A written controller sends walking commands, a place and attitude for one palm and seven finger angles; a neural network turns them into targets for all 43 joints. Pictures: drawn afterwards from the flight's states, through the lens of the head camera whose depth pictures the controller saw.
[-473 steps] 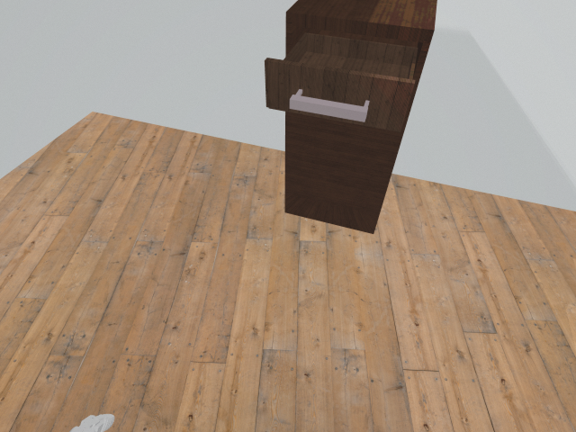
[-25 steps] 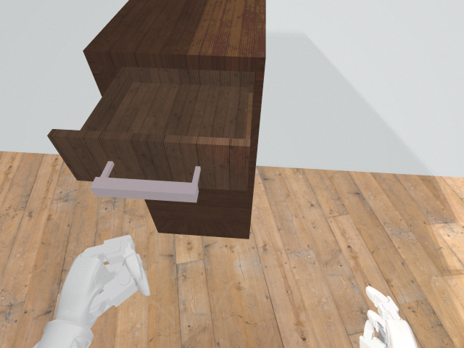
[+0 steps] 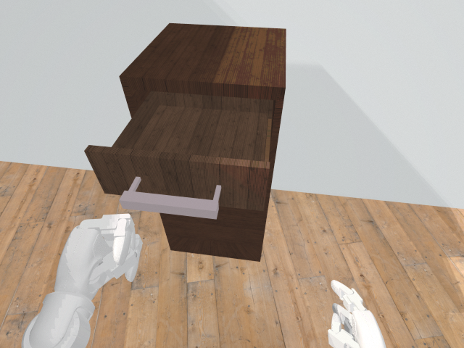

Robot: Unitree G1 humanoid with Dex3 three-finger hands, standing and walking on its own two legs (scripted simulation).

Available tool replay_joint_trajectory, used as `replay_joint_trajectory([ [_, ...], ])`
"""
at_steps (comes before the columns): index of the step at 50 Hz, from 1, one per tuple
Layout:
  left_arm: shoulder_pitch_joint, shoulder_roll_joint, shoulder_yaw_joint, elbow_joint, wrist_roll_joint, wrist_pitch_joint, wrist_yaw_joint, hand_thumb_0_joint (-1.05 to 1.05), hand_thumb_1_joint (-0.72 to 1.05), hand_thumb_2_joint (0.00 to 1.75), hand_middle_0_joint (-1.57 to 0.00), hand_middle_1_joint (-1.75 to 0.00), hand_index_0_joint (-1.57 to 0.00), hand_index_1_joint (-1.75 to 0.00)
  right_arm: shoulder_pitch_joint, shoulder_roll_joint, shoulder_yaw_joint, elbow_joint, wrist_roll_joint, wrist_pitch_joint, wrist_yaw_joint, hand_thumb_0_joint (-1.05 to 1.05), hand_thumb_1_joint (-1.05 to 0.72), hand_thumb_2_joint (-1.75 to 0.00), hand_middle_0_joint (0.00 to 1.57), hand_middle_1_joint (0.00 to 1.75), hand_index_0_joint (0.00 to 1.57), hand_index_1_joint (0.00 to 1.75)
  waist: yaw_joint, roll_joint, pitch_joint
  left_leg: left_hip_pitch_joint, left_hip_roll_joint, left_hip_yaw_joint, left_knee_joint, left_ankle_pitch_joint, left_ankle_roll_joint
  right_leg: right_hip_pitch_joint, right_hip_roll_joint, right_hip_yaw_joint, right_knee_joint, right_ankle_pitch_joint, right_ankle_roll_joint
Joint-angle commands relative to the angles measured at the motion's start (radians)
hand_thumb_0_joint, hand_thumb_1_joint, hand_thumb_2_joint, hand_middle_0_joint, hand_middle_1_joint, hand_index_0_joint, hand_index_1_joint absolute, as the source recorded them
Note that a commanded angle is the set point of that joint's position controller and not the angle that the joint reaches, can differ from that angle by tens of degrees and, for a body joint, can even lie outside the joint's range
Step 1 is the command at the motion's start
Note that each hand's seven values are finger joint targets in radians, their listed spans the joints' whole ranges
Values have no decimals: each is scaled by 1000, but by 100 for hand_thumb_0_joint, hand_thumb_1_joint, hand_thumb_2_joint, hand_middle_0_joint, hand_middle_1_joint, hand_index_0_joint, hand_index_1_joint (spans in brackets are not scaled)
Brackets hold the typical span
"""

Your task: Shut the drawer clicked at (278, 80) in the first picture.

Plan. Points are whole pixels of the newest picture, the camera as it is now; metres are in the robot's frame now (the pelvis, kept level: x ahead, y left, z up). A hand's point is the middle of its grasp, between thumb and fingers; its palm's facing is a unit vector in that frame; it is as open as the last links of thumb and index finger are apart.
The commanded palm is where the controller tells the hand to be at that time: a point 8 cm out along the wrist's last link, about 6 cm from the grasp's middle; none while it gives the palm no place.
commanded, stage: raise the hand and make a fist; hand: left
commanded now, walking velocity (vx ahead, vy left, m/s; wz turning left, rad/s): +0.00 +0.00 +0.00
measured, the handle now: (173, 195) +0.40 +0.17 +0.03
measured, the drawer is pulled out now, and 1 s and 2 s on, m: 0.26 0.26 0.26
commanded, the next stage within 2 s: bring the fist close to the handle in 0.28 s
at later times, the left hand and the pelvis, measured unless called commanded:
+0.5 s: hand (158, 266) +0.21 +0.13 +0.11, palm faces -0.05 -1.00 -0.06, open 3.2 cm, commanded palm +0.19 +0.19 +0.11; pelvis -0.01 -0.02 +0.00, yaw +0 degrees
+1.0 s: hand (173, 248) +0.26 +0.13 +0.07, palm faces -0.02 -1.00 -0.05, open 3.2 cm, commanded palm +0.24 +0.19 +0.06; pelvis +0.00 -0.03 -0.01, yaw -1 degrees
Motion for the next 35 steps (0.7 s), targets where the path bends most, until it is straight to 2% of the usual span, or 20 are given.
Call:
replay_joint_trajectory([
  [1, -106, 28, -53, -163, -7, -7, -45, 0, 90, 90, -140, -160, -140, -160, -123, -130, -71, -169, 14, -69, -14, 0, -90, -90, 20, 30, 20, 30, -23, -8, -38, 90, 67, -125, -162, 168, -60, -61, 2, 14, -97, 142, -2],
  [2, -82, 58, -22, -153, 2, -1, -36, 0, 90, 90, -140, -160, -140, -160, -129, -133, -71, -167, 13, -66, -17, 0, -90, -90, 20, 30, 20, 30, -13, -29, -31, 78, 68, -123, -168, 158, -56, -49, 2, 17, -105, 132, -3],
  [3, -99, 75, -13, -188, 13, -1, -27, 0, 90, 90, -140, -160, -140, -160, -124, -131, -73, -172, 11, -61, -17, 0, -90, -90, 20, 30, 20, 30, -11, -12, -64, 93, 64, -119, -174, 157, -55, -42, 1, 20, -106, 127, -3],
  [4, -117, 72, -18, -210, 20, -3, -16, 0, 90, 90, -140, -160, -140, -160, -126, -125, -70, -183, 9, -63, -17, 0, -90, -90, 20, 30, 20, 30, -9, -17, -67, 95, 64, -119, -176, 155, -54, -38, -1, 20, -104, 120, -3],
  [6, -129, 109, 38, -234, 22, -24, 17, 0, 90, 90, -140, -160, -140, -160, -124, -120, -70, -180, 3, -64, -18, 0, -90, -90, 20, 30, 20, 30, -1, -12, -89, 108, 64, -116, -177, 163, -56, -35, -1, 22, -102, 117, -4],
  [7, -138, 152, 95, -232, 22, -40, 42, 0, 90, 90, -140, -160, -140, -160, -126, -121, -71, -169, -1, -62, -20, 0, -90, -90, 20, 30, 20, 30, 7, -28, -82, 99, 66, -116, -182, 154, -58, -32, 1, 21, -107, 105, -5],
  [9, -151, 115, 82, -226, 13, -67, 61, 0, 90, 90, -140, -160, -140, -160, -126, -111, -68, -169, -1, -64, -17, 0, -90, -90, 20, 30, 20, 30, 1, -17, -82, 107, 63, -106, -179, 166, -58, -33, 3, 22, -106, 113, -6],
  [12, -127, 110, 101, -167, -8, -92, 58, 0, 90, 90, -140, -160, -140, -160, -130, -118, -71, -148, 4, -74, -13, 0, -90, -90, 20, 30, 20, 30, -2, 2, -57, 96, 61, -95, -172, 144, -56, -36, 2, 30, -124, 101, -5],
  [14, -125, 76, 52, -146, -15, -90, 28, 0, 90, 90, -140, -160, -140, -160, -130, -123, -71, -149, 5, -83, -12, 0, -90, -90, 20, 30, 20, 30, -10, 25, -54, 97, 56, -87, -166, 144, -53, -34, -1, 38, -130, 114, -4],
  [15, -135, 75, 39, -121, -18, -81, 10, 0, 90, 90, -140, -160, -140, -160, -124, -128, -73, -145, 8, -87, -15, 0, -90, -90, 20, 30, 20, 30, -20, -3, -33, 87, 56, -85, -164, 138, -51, -37, -3, 40, -138, 116, 0],
  [17, -130, 69, 18, -102, -18, -70, -22, 0, 90, 90, -140, -160, -140, -160, -127, -134, -75, -139, 10, -95, -20, 0, -90, -90, 20, 30, 20, 30, -22, -17, -27, 83, 53, -82, -161, 132, -43, -30, -5, 51, -154, 117, 2],
  [20, -138, 91, 27, -107, -22, -55, -45, 0, 90, 90, -140, -160, -140, -160, -117, -137, -79, -143, 9, -105, -26, 0, -90, -90, 20, 30, 20, 30, -21, -46, -44, 81, 45, -73, -149, 146, -37, -21, -11, 67, -162, 139, 9],
  [22, -151, 125, 76, -51, -22, -62, -36, 0, 90, 90, -140, -160, -140, -160, -114, -141, -79, -122, 4, -99, -32, 0, -90, -90, 20, 30, 20, 30, -24, -92, -8, 53, 41, -71, -141, 130, -36, -39, -11, 78, -177, 107, 15],
  [24, -227, 121, 83, -40, -21, -85, -21, 0, 90, 90, -140, -160, -140, -160, -122, -137, -79, -124, 3, -97, -32, 0, -90, -90, 20, 30, 20, 30, -31, -86, -5, 44, 33, -66, -134, 107, -34, -58, -15, 94, -181, 61, 18],
  [25, -249, 138, 109, -14, -22, -99, -10, 0, 90, 90, -140, -160, -140, -160, -120, -136, -79, -116, 2, -96, -33, 0, -90, -90, 20, 30, 20, 30, -31, -97, -1, 37, 35, -67, -133, 94, -37, -62, -15, 96, -183, 33, 18],
  [27, -294, 148, 119, -28, -15, -138, 9, 0, 90, 90, -140, -160, -140, -160, -126, -132, -80, -111, 1, -99, -31, 0, -90, -90, 20, 30, 20, 30, -28, -26, -33, 56, 33, -62, -126, 100, -36, -63, -16, 100, -174, 35, 13],
  [29, -314, 117, 88, -14, -10, -167, 10, 0, 90, 90, -140, -160, -140, -160, -115, -127, -79, -112, -1, -105, -23, 0, -90, -90, 20, 30, 20, 30, -31, -1, -95, 76, 30, -59, -116, 134, -37, -38, -17, 95, -147, 98, 10],
  [31, -315, 126, 90, 45, -10, -184, -4, 0, 90, 90, -140, -160, -140, -160, -106, -133, -81, -103, -2, -105, -20, 0, -90, -90, 20, 30, 20, 30, -35, -12, -121, 62, 27, -54, -97, 162, -37, -22, -21, 108, -136, 160, 14],
  [34, -318, 109, 65, 144, -11, -193, -42, 0, 90, 90, -140, -160, -140, -160, -95, -142, -85, -99, -1, -97, -18, 0, -90, -90, 20, 30, 20, 30, -45, -70, -99, 13, 23, -49, -73, 166, -36, -24, -30, 134, -136, 199, 27],
  [35, -310, 117, 74, 175, -14, -191, -52, 0, 90, 90, -140, -160, -140, -160, -97, -144, -86, -101, 2, -96, -19, 0, -90, -90, 20, 30, 20, 30, -39, -62, -85, -8, 21, -47, -69, 152, -39, -29, -34, 142, -140, 182, 27],
])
